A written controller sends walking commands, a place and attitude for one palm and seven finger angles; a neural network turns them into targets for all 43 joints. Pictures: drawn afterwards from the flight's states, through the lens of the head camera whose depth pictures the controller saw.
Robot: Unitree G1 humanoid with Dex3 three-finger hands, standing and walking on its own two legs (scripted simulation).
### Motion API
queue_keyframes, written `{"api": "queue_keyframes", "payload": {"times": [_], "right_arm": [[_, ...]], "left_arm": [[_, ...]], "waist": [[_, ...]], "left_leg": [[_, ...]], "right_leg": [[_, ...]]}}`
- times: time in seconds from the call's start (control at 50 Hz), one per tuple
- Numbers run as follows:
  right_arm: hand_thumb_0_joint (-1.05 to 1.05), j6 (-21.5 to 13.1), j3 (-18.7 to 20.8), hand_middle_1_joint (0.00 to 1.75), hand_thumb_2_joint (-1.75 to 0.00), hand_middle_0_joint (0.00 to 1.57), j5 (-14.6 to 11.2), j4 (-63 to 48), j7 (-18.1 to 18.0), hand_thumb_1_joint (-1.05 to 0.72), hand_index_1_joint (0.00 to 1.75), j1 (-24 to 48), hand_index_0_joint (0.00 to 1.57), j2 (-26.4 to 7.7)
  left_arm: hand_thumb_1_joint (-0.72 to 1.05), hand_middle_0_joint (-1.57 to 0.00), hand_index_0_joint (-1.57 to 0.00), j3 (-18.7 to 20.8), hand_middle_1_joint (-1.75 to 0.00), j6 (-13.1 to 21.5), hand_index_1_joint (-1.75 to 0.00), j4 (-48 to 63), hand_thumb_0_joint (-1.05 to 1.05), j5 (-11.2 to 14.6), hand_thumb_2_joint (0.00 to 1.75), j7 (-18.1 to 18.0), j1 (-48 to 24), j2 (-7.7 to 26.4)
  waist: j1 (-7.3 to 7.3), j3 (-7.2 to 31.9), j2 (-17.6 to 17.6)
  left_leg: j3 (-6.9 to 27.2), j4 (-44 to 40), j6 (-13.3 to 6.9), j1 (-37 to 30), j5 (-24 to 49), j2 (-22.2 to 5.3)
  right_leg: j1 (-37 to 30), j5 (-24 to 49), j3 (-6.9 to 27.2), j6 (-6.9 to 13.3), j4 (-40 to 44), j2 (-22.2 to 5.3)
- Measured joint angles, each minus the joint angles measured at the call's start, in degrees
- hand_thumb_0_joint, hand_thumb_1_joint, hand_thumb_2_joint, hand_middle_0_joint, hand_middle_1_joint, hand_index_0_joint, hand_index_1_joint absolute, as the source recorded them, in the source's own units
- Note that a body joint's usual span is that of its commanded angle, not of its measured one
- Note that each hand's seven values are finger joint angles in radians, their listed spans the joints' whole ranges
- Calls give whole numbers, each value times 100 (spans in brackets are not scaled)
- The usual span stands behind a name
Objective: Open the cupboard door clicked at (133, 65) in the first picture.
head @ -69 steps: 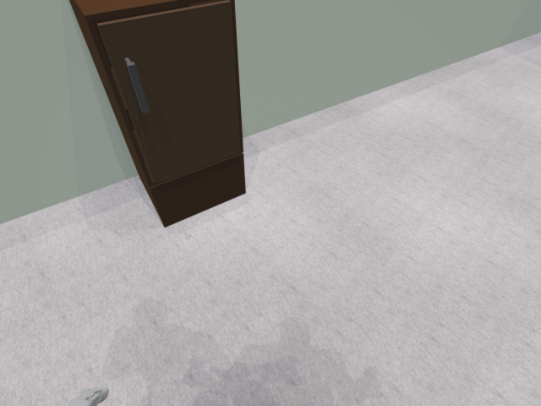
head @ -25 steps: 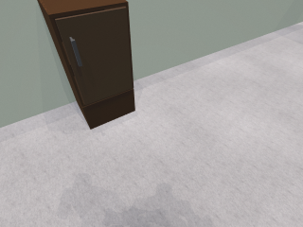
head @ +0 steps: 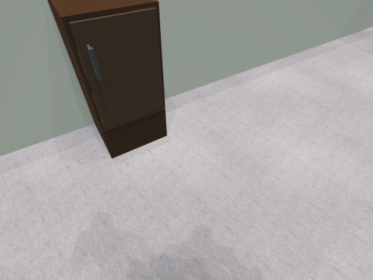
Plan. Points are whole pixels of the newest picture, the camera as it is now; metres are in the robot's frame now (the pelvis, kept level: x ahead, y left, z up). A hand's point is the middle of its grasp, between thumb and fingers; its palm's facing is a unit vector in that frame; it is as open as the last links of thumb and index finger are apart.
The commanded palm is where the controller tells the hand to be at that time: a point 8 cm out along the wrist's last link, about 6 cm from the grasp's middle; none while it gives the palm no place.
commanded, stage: look at it before walking up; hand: left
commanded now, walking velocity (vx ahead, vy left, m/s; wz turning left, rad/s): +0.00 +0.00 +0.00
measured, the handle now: (94, 62) +0.98 +0.48 -0.05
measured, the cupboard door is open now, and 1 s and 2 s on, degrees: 0 0 0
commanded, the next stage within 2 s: walk to a spot facing it in 0.26 s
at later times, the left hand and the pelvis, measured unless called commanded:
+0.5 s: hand out of the picture +0.07 +0.24 -0.17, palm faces -0.03 -0.95 -0.31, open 7.4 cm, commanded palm none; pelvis +0.01 +0.00 +0.00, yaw -2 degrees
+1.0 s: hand out of the picture +0.14 +0.13 -0.17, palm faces -0.19 -0.97 -0.16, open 7.4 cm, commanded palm none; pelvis +0.15 -0.04 +0.00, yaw -16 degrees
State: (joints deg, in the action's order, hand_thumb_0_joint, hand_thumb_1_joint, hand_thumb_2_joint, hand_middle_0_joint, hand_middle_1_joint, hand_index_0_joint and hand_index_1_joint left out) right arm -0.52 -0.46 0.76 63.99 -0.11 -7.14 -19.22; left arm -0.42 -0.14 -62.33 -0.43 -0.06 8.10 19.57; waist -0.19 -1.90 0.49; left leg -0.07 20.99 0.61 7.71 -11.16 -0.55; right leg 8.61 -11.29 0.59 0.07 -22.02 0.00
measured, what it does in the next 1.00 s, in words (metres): walks ahead, turning right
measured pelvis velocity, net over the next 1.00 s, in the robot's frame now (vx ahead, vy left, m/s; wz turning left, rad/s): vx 0.15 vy -0.04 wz -0.27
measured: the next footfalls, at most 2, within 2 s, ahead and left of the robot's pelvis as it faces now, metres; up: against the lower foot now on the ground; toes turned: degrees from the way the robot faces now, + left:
left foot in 1.16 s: +0.41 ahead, +0.04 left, +0.00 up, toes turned -11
right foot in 1.80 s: +0.42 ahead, -0.18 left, +0.00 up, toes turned -48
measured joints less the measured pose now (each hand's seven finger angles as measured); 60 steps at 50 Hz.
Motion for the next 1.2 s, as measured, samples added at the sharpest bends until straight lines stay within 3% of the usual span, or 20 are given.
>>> {"api": "queue_keyframes", "payload": {"times": [0.44, 0.56, 0.64, 0.68, 0.72, 0.76, 0.8, 0.86, 0.98, 1.1, 1.16, 1.2], "right_arm": [[1, 29, -7, 30, -90, 20, 29, -12, -16, -91, 30, 55, 20, 26], [1, 87, 58, 30, -90, 20, 83, -190, 7, -91, 30, -321, 20, 304], [1, -28, 150, 30, -90, 20, 73, -285, 2, -91, 30, -616, 20, 486], [1, -68, 188, 30, -90, 20, 86, -289, -12, -91, 30, -760, 20, 522], [1, -61, 211, 30, -90, 20, 88, -269, -16, -91, 30, -907, 20, 516], [1, 32, 219, 30, -90, 20, 63, -182, -5, -91, 30, -981, 20, 544], [1, 102, 233, 30, -90, 20, 59, -102, 16, -91, 30, -963, 20, 573], [1, 90, 266, 30, -90, 20, 82, -168, 51, -91, 30, -785, 20, 626], [1, -16, 332, 30, -90, 20, 75, -637, 104, -91, 30, -253, 19, 735], [1, -72, 308, 30, -90, 20, 51, -843, 159, -91, 30, 84, 19, 876], [1, -196, 254, 30, -90, 20, 57, -919, 141, -91, 30, 134, 19, 939], [1, -336, 233, 30, -90, 20, 105, -949, 83, -91, 30, 171, 20, 1019]], "left_arm": [[90, -20, -20, 16, -30, -23, -30, 15, 1, 0, 90, -27, 27, -19], [90, -20, -20, 110, -30, -204, -30, 155, 1, -50, 90, 107, 578, -267], [90, -20, -20, 209, -30, -247, -30, 222, 1, -60, 90, 201, 907, -474], [90, -20, -20, 243, -30, -225, -30, 259, 1, -60, 90, 242, 968, -594], [90, -20, -20, 268, -30, -107, -30, 369, 1, -68, 90, 275, 1006, -683], [90, -20, -20, 290, -30, 95, -30, 436, 1, -69, 90, 205, 1018, -723], [90, -20, -20, 290, -30, 202, -30, 456, 1, -36, 90, 107, 1084, -804], [90, -20, -20, 264, -30, 251, -30, 402, 1, -44, 90, 30, 1303, -911], [90, -20, -20, 198, -30, 286, -30, 142, 1, -81, 90, 8, 1620, -1116], [90, -20, -21, 240, -30, 303, -30, 74, 1, -100, 90, -50, 1671, -1091], [90, -20, -21, 301, -30, 283, -30, 68, 1, -83, 90, -58, 1720, -1010], [90, -20, -20, 374, -30, 196, -30, 24, 1, -30, 90, -38, 1611, -927]], "waist": [[-40, 5, -8], [-101, 215, 2], [-105, 146, -4], [-70, 63, -79], [-58, -31, -194], [-100, -91, -227], [-149, -120, -241], [-208, -68, -147], [-128, 10, -63], [-268, -12, -8], [-318, -8, 81], [-277, -100, 209]], "left_leg": [[-58, 35, 8, 22, -61, -30], [-363, 552, -23, 120, -591, -148], [-688, 619, 35, -67, -825, -273], [-804, 655, 118, -188, -946, -379], [-838, 1098, 187, -124, -1257, -555], [-652, 2484, 120, 395, -1704, -644], [-402, 3686, 49, 955, -1620, -576], [-397, 4379, 62, 1664, -1140, -538], [-400, 3800, 209, 2558, -328, -635], [-454, 2362, 144, 2450, -87, -592], [-566, 1451, 32, 1890, -11, -436], [-742, 1716, -207, 1815, 36, -393]], "right_leg": [[31, -19, 56, -6, 3, 29], [362, -802, 317, 78, -773, 148], [887, -1400, -35, 55, -1996, 35], [1008, -1512, -259, 42, -2057, -56], [883, -1098, -435, 63, -1480, -80], [914, -668, -511, 199, -1604, 6], [717, -868, -529, 293, -1528, 111], [332, -794, -362, 295, -971, 207], [-312, -571, 18, 232, -20, 259], [-849, -912, 242, 22, 184, 194], [-926, -1409, 378, -104, -288, 104], [-402, -1786, 409, -3, -1815, 38]]}}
